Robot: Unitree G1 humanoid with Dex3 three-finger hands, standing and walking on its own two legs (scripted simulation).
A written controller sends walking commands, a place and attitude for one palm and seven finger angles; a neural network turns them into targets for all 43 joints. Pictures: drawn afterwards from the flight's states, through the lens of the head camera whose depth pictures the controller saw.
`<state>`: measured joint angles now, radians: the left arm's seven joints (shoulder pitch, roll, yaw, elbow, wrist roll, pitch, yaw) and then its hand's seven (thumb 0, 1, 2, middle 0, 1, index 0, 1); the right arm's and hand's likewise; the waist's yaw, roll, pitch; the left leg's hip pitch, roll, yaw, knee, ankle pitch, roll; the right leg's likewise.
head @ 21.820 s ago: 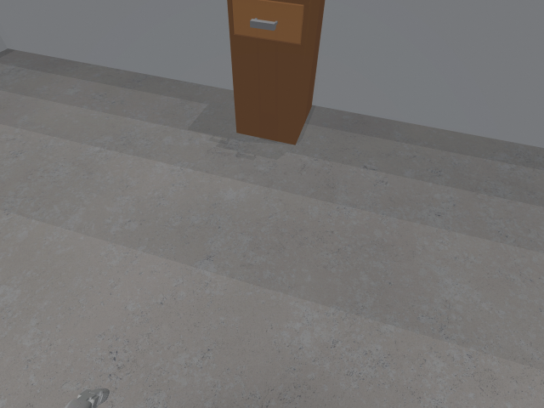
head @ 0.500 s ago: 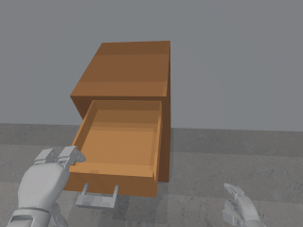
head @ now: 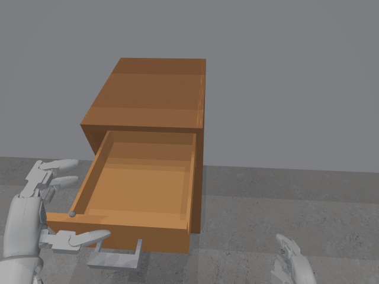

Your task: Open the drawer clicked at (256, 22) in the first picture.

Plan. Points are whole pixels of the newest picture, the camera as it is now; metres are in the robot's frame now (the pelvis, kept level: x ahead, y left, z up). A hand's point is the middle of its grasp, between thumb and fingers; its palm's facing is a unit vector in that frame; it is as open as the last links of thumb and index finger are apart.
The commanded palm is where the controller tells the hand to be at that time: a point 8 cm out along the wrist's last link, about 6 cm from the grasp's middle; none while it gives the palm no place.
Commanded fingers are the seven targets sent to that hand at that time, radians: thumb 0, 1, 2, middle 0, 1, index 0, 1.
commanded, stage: draw the hand back to the body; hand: left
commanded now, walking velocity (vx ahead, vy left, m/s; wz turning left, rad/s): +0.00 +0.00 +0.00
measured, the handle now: (117, 251) +0.21 +0.20 -0.10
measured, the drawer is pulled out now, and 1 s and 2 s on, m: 0.30 0.30 0.30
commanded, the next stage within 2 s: step back with the hand held close in 0.66 s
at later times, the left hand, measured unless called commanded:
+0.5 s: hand (51, 215) +0.18 +0.23 +0.16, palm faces +0.41 -0.82 -0.40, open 8.3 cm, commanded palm +0.12 +0.27 +0.18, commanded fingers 0.00 0.90 0.90 -0.20 -0.30 -0.20 -0.30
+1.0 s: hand (50, 223) +0.17 +0.23 +0.15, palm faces +0.32 -0.82 -0.48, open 7.5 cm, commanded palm +0.10 +0.28 +0.18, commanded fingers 0.00 0.90 0.90 -0.20 -0.30 -0.20 -0.30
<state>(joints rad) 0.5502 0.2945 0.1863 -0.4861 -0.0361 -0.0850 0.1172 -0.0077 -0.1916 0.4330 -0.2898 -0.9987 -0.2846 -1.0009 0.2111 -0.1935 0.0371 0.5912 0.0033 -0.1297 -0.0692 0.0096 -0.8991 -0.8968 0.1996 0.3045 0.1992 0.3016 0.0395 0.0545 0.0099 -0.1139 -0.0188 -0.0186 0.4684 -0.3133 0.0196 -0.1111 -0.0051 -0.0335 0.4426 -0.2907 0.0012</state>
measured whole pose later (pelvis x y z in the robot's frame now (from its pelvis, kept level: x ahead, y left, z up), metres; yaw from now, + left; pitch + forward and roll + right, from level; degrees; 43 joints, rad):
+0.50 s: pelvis -0.01 -0.01 +0.00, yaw +0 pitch -3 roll +0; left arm 0.54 0.31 0.29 -0.46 -0.07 -0.10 0.11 0.01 0.66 0.80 -0.22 -0.45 -0.22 -0.45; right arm 0.17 -0.21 0.01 0.61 0.01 -0.11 -0.07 0.01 -0.90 -0.90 0.20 0.30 0.20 0.30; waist 0.06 0.08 0.01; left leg -0.09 -0.01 -0.03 0.42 -0.28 0.01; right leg -0.09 0.01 -0.04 0.40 -0.26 -0.01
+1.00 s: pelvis -0.02 +0.00 +0.00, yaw +0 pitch +1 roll -1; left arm 0.62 0.34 0.34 -0.52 -0.05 -0.18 0.10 0.01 0.89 0.90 -0.21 -0.30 -0.20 -0.30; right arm 0.15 -0.23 -0.02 0.56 0.01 -0.01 -0.05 0.01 -0.90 -0.90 0.20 0.30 0.20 0.30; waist 0.00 0.06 0.04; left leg -0.22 -0.01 -0.03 0.45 -0.25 0.01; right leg -0.20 0.01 -0.04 0.39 -0.22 0.00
